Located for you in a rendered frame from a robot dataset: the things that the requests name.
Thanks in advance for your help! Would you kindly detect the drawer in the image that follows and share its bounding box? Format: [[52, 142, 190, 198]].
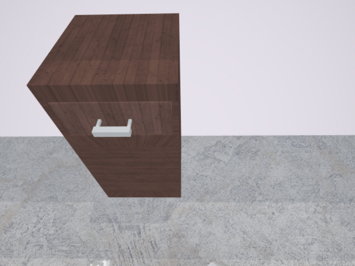
[[48, 101, 173, 135]]

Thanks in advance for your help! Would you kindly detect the cabinet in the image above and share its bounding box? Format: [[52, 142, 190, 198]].
[[27, 13, 181, 197]]

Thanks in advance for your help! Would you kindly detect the handle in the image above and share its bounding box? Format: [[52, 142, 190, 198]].
[[92, 119, 132, 137]]

